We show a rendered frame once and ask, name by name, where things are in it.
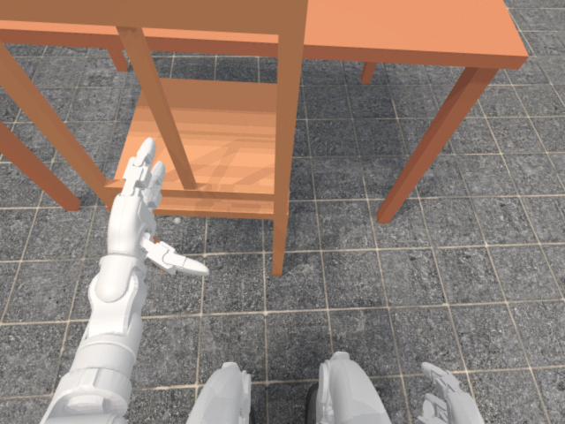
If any robot right hand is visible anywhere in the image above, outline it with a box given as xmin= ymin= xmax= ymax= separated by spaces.
xmin=418 ymin=362 xmax=485 ymax=424

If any table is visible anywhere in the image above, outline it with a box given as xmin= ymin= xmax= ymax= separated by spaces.
xmin=0 ymin=0 xmax=529 ymax=223

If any robot left hand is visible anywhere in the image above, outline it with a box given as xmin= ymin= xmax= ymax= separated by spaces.
xmin=107 ymin=137 xmax=209 ymax=276

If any robot left forearm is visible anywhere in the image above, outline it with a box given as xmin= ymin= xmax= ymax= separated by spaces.
xmin=40 ymin=254 xmax=147 ymax=424

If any chair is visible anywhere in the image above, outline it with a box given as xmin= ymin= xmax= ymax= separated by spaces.
xmin=0 ymin=0 xmax=308 ymax=276

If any right robot shin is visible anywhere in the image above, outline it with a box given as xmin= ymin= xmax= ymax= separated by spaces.
xmin=316 ymin=352 xmax=350 ymax=424

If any robot right thigh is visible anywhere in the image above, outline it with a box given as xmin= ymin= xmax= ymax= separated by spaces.
xmin=319 ymin=359 xmax=392 ymax=424

